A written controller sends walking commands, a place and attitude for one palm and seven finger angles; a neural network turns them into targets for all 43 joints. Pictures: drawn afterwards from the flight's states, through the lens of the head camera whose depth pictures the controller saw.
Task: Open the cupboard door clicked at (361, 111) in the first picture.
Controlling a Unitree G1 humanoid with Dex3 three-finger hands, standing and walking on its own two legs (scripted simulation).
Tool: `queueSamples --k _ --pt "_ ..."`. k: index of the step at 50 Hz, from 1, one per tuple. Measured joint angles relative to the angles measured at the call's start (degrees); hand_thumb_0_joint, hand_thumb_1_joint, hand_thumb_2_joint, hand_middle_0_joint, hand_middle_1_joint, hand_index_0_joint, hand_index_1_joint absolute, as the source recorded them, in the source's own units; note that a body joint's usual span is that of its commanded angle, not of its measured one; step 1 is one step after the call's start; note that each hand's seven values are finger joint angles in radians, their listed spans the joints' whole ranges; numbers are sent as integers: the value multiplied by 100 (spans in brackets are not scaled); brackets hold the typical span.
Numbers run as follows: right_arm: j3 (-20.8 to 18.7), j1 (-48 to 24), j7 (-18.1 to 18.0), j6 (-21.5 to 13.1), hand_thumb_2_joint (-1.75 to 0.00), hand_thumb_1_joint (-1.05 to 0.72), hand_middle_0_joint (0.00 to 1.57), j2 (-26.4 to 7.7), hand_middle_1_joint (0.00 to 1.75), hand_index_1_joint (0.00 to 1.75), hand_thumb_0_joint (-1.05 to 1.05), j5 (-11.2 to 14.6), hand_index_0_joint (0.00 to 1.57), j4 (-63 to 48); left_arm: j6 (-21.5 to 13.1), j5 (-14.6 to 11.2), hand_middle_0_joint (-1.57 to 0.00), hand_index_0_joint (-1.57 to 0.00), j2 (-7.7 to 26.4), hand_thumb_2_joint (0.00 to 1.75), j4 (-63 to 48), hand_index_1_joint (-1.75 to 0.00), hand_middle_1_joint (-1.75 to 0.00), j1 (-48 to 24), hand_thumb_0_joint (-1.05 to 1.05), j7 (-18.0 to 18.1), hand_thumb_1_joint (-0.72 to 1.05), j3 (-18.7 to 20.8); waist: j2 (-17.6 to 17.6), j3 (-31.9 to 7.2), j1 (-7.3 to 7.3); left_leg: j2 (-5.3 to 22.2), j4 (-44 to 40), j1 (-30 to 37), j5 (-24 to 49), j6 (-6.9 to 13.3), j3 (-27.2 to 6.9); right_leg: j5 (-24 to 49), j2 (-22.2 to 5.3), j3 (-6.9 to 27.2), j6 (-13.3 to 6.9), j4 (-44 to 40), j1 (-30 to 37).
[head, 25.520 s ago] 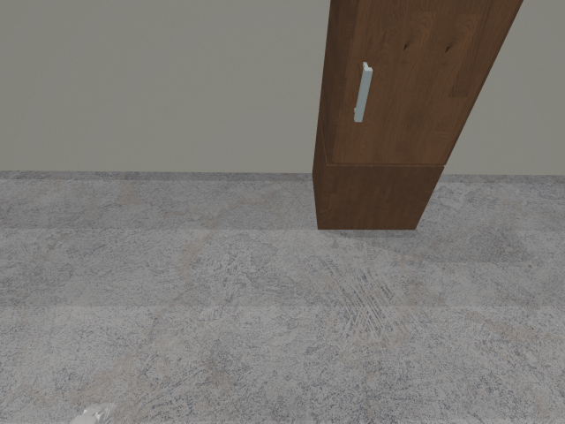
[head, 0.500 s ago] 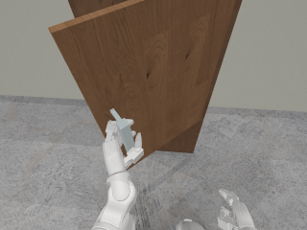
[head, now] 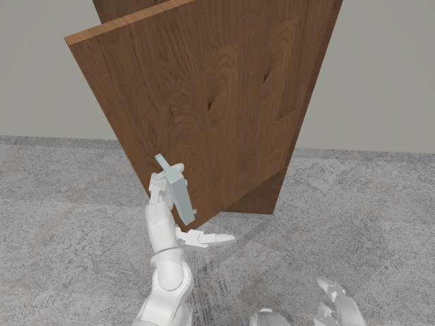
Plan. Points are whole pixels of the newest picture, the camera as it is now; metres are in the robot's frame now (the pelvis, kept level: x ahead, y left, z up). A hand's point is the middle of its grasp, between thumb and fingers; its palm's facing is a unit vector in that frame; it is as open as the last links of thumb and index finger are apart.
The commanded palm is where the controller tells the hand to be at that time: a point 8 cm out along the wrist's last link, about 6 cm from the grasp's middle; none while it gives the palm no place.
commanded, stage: open thumb and fingers to let go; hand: left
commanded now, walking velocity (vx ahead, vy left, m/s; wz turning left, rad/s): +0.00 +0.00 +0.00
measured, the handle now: (175, 191) +0.35 +0.09 +0.04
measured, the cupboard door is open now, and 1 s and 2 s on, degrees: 41 44 44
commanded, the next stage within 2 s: slide the hand sideways off the handle in 0.12 s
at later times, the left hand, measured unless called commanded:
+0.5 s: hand (191, 237) +0.26 +0.05 +0.05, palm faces -0.19 -0.98 +0.05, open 16.3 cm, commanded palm +0.25 +0.11 +0.04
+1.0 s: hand (171, 253) +0.24 +0.09 +0.04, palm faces -0.13 -0.99 +0.01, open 16.2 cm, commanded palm +0.21 +0.15 +0.04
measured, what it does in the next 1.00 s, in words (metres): stands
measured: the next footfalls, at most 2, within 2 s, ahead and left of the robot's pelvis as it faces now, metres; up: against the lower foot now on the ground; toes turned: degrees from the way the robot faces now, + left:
none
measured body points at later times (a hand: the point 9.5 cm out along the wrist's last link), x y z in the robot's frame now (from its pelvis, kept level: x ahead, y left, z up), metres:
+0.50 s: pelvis -0.01 +0.03 +0.00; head +0.06 +0.00 +0.44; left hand +0.27 +0.11 +0.05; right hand +0.15 -0.21 -0.11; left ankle +0.04 +0.16 -0.65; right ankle -0.01 -0.08 -0.65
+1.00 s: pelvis -0.01 +0.03 -0.01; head +0.06 +0.01 +0.44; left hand +0.24 +0.14 +0.04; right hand +0.17 -0.20 -0.10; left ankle +0.04 +0.16 -0.65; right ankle -0.01 -0.08 -0.65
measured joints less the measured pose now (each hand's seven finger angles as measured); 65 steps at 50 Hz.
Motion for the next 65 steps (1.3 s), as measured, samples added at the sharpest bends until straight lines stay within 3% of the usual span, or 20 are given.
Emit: queueSamples --k 6,13,17,20,22,24,26,32,35,44,56,65 --pt "48 -60 22 -22 -90 -91 19 72 30 30 2 -6 20 -64 106 40 -26 -26 18 30 -5 -70 -70 -29 -1 -24 -49 -132 -2 -19 13 6 44 -7 -24 29 20 18 4 25 41 -7 7" --pt "123 -92 85 -44 -90 -91 20 115 30 30 2 14 20 -131 220 78 -33 -33 61 30 -55 -59 -57 -10 -1 -97 -50 -205 5 -24 1 -3 86 -5 -34 72 17 42 -2 24 75 -21 38" --pt "121 29 103 21 -90 -91 20 35 30 30 1 108 20 -325 -34 4 -27 -24 657 30 -321 -49 -47 201 -1 -1561 -50 -243 -9 0 16 -50 183 -103 -42 115 12 13 -52 20 97 90 -48" --pt "91 80 56 39 -90 -91 20 -83 30 30 2 252 20 -421 -142 -398 -23 -18 1045 30 -527 -42 -40 310 -1 -2545 -50 -374 91 80 18 -58 272 -101 -76 145 6 2 -61 19 131 132 -17" --pt "82 95 14 32 -90 -91 20 -153 30 30 2 341 20 -461 -113 -721 -20 -16 1019 30 -625 -38 -37 387 -1 -2851 -50 -418 157 144 16 -53 284 -52 -88 170 29 20 -57 43 163 111 35" --pt "87 112 -15 37 -90 -91 20 -185 30 30 2 384 20 -494 -37 -919 -19 -15 844 30 -679 -36 -35 459 -1 -2877 -51 -388 160 174 15 -51 259 -6 -82 198 81 48 -59 95 196 85 60" --pt "94 147 -12 49 -90 -91 20 -183 30 30 2 382 20 -543 13 -929 -17 -15 666 30 -725 -34 -33 525 -1 -2739 -51 -323 108 158 17 -52 238 -4 -71 222 135 68 -65 149 217 86 31" --pt "95 207 105 131 -90 -91 20 -106 30 30 2 321 20 -742 -69 -411 -15 -17 624 30 -965 -32 -31 727 -1 -2371 -50 -348 -29 68 -9 -54 386 -182 -115 243 184 22 -77 205 231 263 -174" --pt "107 186 122 196 -90 -91 20 -77 30 30 2 325 20 -809 -71 -352 -15 -16 736 30 -1126 -31 -31 850 -1 -2387 -50 -336 -32 85 7 -44 471 -229 -149 245 175 -7 -69 202 228 334 -213" --pt "216 117 -2 225 -90 -91 20 -53 30 30 2 390 20 -899 104 -637 -17 -17 988 30 -1481 -31 -31 1187 -1 -2729 -50 -202 51 145 54 -31 450 -185 -146 233 124 8 -47 154 222 270 -136" --pt "147 162 -47 136 -90 -91 20 -92 30 30 2 389 20 -996 -6 -816 -18 -19 1133 30 -2056 -32 -32 2022 -1 -3058 -50 138 10 74 61 5 501 -194 -244 150 69 -111 -4 110 151 332 -141" --pt "86 151 -179 35 -90 -91 20 -156 30 30 2 429 20 -963 -179 -1186 -17 -17 1399 30 -2286 -31 -31 2467 -1 -3479 -50 693 24 34 107 34 654 -336 -325 86 -23 -218 32 32 96 474 -251"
